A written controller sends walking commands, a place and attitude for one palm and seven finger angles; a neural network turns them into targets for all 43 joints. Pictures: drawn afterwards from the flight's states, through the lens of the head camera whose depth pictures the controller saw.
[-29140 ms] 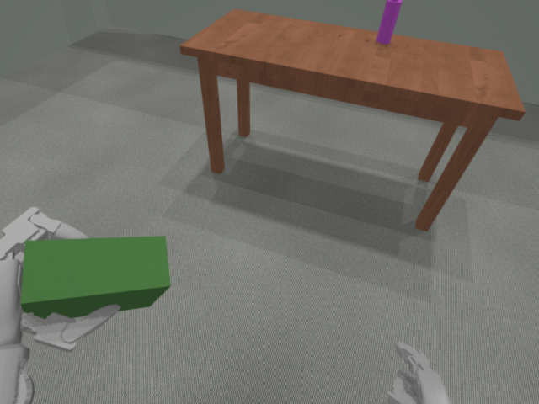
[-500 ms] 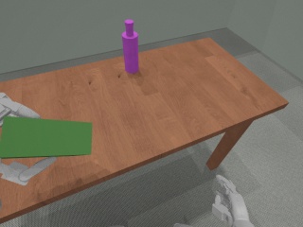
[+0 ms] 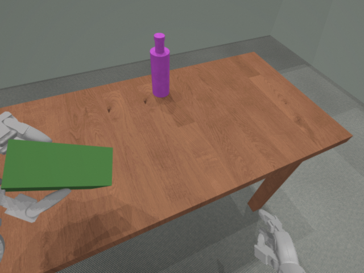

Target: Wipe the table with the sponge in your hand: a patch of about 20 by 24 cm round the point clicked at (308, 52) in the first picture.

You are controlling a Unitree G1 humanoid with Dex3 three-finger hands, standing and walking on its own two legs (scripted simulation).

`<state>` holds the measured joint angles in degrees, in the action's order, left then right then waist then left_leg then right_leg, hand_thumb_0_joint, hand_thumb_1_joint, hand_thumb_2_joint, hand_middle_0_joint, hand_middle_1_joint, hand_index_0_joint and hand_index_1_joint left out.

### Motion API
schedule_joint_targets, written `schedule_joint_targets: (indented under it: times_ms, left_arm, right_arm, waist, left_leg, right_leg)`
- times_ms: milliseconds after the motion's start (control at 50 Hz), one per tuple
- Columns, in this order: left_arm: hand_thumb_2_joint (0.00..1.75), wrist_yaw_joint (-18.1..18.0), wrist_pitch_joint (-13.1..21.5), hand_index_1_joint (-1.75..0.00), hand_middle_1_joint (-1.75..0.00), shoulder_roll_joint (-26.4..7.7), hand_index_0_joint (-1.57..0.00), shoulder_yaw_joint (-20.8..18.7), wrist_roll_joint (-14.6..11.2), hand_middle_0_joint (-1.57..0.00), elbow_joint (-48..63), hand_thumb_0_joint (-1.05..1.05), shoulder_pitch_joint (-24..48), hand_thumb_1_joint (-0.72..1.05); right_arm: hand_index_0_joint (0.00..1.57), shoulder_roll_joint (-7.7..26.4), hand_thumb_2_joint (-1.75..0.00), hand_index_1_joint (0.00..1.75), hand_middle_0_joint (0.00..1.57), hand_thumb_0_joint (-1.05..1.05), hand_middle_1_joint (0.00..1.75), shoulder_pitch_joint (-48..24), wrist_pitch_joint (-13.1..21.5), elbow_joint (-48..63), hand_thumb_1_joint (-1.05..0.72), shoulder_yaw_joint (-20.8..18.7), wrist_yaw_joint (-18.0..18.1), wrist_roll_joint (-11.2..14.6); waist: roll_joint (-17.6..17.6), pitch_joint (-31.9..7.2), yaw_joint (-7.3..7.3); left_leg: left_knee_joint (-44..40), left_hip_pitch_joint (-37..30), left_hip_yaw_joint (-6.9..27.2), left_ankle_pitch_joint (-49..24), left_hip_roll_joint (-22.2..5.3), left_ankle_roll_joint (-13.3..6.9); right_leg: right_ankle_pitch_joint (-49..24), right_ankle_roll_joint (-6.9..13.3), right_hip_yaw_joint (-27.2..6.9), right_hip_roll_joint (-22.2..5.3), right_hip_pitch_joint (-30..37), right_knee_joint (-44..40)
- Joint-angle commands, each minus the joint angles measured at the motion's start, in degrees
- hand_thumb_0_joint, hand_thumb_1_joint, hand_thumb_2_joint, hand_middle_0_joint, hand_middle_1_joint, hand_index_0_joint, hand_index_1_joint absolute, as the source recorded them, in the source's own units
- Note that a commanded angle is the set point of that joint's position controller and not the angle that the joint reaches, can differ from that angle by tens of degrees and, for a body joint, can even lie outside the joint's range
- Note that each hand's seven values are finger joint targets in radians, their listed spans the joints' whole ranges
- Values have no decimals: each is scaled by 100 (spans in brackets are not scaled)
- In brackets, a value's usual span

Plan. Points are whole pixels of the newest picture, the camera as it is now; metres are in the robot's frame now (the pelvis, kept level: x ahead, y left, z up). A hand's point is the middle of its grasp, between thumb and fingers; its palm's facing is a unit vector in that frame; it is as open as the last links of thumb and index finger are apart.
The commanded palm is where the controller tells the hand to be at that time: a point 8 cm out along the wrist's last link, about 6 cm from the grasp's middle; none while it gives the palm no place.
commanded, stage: come to a stop and stand still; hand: left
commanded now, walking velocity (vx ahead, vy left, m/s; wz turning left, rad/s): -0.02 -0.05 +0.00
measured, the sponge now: (74, 169) +0.25 +0.20 +0.16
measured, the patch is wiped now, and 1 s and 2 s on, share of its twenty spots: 0.00 0.00 0.00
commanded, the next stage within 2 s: look again from close up in 0.98 s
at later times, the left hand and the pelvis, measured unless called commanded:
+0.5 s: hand (32, 192) +0.21 +0.25 +0.15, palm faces +0.23 -0.88 -0.42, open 10.3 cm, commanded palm +0.15 +0.30 +0.18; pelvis -0.02 +0.02 +0.00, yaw -2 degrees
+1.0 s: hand out of the picture +0.22 +0.30 +0.16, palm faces +0.35 -0.84 -0.41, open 10.3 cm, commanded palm +0.16 +0.33 +0.18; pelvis +0.00 +0.05 +0.00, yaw -1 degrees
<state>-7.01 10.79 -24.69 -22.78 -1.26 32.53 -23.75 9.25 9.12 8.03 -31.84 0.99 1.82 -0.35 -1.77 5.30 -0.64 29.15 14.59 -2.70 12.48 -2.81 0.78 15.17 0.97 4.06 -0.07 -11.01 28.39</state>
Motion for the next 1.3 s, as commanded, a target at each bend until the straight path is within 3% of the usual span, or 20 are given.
schedule_joint_targets:
  times_ms: [0, 80, 100, 120, 140, 160, 180, 240, 300, 340, 360, 480, 660, 720, 800, 840, 860, 1040, 1060, 1280]
  left_arm:
    - [130, -55, 163, -160, -160, -503, -120, -585, -203, -120, 652, 0, -463, 10]
    - [130, -62, -25, -160, -160, -405, -120, -331, -265, -120, 543, 0, -231, 10]
    - [130, 87, 621, -160, -160, -4915, -120, -3526, 600, -120, 1522, 0, 5566, 10]
    - [130, 336, 317, -160, -160, -1457, -120, -1243, 77, -120, -1743, 0, 2274, 10]
    - [130, 151, 276, -160, -160, -1284, -120, -1148, -118, -120, -505, 0, 1713, 10]
    - [130, 250, 305, -160, -160, -678, -120, -469, -63, -120, -1088, 0, 1635, 10]
    - [130, 328, 408, -160, -160, -592, -120, -184, -168, -120, -435, 0, 1512, 10]
    - [130, 193, 427, -160, -160, -295, -120, 113, -197, -120, 454, 0, 820, 10]
    - [130, 111, 488, -160, -160, -769, -120, -258, -132, -120, 959, 0, 669, 10]
    - [130, -7, 504, -160, -160, -1254, -120, -824, -108, -120, 1056, 0, 443, 10]
    - [130, 11, 542, -160, -160, -1012, -120, -696, -134, -120, 995, 0, 379, 10]
    - [130, -18, 741, -160, -160, -1046, -120, -880, -100, -120, 942, 0, 670, 10]
    - [130, 129, 676, -160, -160, -273, -120, -59, 2, -120, 793, 0, 297, 10]
    - [130, 85, 685, -160, -160, -591, -120, -305, 45, -120, 1033, 0, 529, 10]
    - [130, 67, 691, -160, -160, -723, -120, -445, 21, -120, 1053, 0, 739, 10]
    - [130, 28, 678, -160, -160, -919, -120, -684, 40, -120, 1044, 0, 759, 10]
    - [130, 89, 699, -160, -160, -600, -120, -425, -34, -120, 911, 0, 653, 10]
    - [130, 68, 614, -160, -160, -627, -120, -501, -32, -120, 850, 0, 205, 10]
    - [130, 127, 607, -160, -160, -347, -120, -224, -79, -120, 642, 0, 129, 10]
    - [130, 44, 579, -160, -160, -658, -120, -390, -98, -120, 941, 0, 353, 10]
  right_arm:
    - [20, 873, -90, 30, 20, 0, 30, -144, 139, 771, -90, -307, 47, 103]
    - [20, 853, -90, 30, 20, 0, 30, -264, 60, 785, -90, -238, 143, 106]
    - [20, 1306, -90, 30, 20, 0, 30, 398, 348, 500, -90, -556, 179, -216]
    - [20, 538, -90, 30, 20, 0, 30, 165, 332, 227, -90, -308, 152, -22]
    - [20, 862, -90, 30, 20, 0, 30, -190, 289, 719, -90, -442, 85, 118]
    - [20, 879, -90, 30, 20, 0, 30, 204, 373, 637, -90, -434, 110, 113]
    - [20, 911, -90, 30, 20, 0, 30, 19, 426, 721, -90, -396, 69, 124]
    - [20, 788, -90, 30, 20, 0, 30, -379, 505, 703, -90, -323, -68, 204]
    - [20, 853, -90, 30, 20, 0, 30, -317, 520, 764, -90, -299, -25, 101]
    - [20, 909, -90, 30, 20, 0, 30, -430, 496, 718, -90, -294, 54, 110]
    - [20, 863, -90, 30, 20, 0, 30, -331, 456, 755, -90, -267, 96, 65]
    - [20, 905, -90, 30, 20, 0, 30, -181, 516, 809, -90, -254, 162, 97]
    - [20, 974, -90, 30, 20, 0, 30, 24, 706, 573, -90, -272, -23, 57]
    - [20, 954, -90, 30, 20, 0, 30, -9, 685, 598, -90, -295, -1, 38]
    - [20, 901, -90, 30, 20, 0, 30, -104, 607, 642, -90, -251, 23, 37]
    - [20, 869, -90, 30, 20, 0, 30, -207, 589, 633, -90, -208, 28, 50]
    - [20, 849, -90, 30, 20, 0, 30, -138, 539, 651, -90, -182, 31, 16]
    - [20, 927, -90, 30, 20, 0, 30, -220, 473, 708, -90, -248, 17, 71]
    - [20, 901, -90, 30, 20, 0, 30, -132, 419, 699, -90, -225, 23, 41]
    - [20, 938, -90, 30, 20, 0, 30, -201, 362, 780, -90, -289, 133, 86]
  waist:
    - [627, -1329, 62]
    - [385, -1299, 48]
    - [-541, -149, 398]
    - [-845, -1220, 201]
    - [76, -1264, 375]
    - [-4, -1228, 300]
    - [360, -1238, 352]
    - [232, -1319, 373]
    - [-381, -1069, 322]
    - [-161, -864, 271]
    - [-53, -814, 219]
    - [1428, -701, 225]
    - [605, -1223, 150]
    - [621, -1325, 165]
    - [1041, -1159, 161]
    - [894, -1149, 177]
    - [887, -1087, 178]
    - [643, -1327, 153]
    - [597, -1236, 146]
    - [685, -1234, 146]
  left_leg:
    - [-610, -210, 505, -1593, -644, -68]
    - [-646, -258, 329, -729, -384, -58]
    - [274, 499, -116, -921, -287, -201]
    - [108, -156, -9, -784, 336, -195]
    - [-41, -597, 4, -858, 160, -140]
    - [98, -545, -151, -893, 51, -120]
    - [-152, -563, -27, -816, 36, -189]
    - [-239, -776, 0, -587, -9, -286]
    - [-148, -491, 89, 247, 148, -216]
    - [-158, -733, 172, 489, 108, -184]
    - [-269, -531, 239, 640, 83, -219]
    - [-1598, 756, 1034, 1536, -481, -382]
    - [-976, -196, 778, -334, -372, -235]
    - [-886, -336, 806, -919, -401, -168]
    - [-1063, -219, 830, -602, -424, -125]
    - [-1112, -153, 768, -261, -394, -113]
    - [-1169, -22, 818, -148, -375, -137]
    - [-897, -417, 637, -817, -285, -79]
    - [-903, -327, 652, -760, -257, -115]
    - [-822, -322, 649, -480, -168, -194]
  right_leg:
    - [-1436, -35, -235, -195, 714, -640]
    - [-1471, -10, -511, -307, 425, -804]
    - [-1914, -424, -980, -598, -530, -1518]
    - [-2193, 214, -1016, -840, -72, -1008]
    - [-2598, 124, -1204, -757, -68, -821]
    - [-2611, 39, -1189, -764, -64, -760]
    - [-2417, -161, -1082, -739, 56, -692]
    - [-1317, -368, -1000, -613, 17, -879]
    - [433, -100, -1085, -726, -281, -1428]
    - [1277, 152, -1146, -763, -890, -1561]
    - [1366, 161, -1014, -748, -813, -1506]
    - [198, 15, -397, -126, 522, -282]
    - [-885, -38, -332, -203, 357, -633]
    - [-1110, -35, -360, -263, 431, -539]
    - [-833, -17, -332, -217, 397, -490]
    - [-767, -11, -317, -185, 434, -516]
    - [-748, -25, -256, -168, 477, -593]
    - [-1257, -19, -348, -239, 449, -744]
    - [-1277, -28, -308, -259, 432, -843]
    - [-1249, 21, -506, -377, 438, -913]
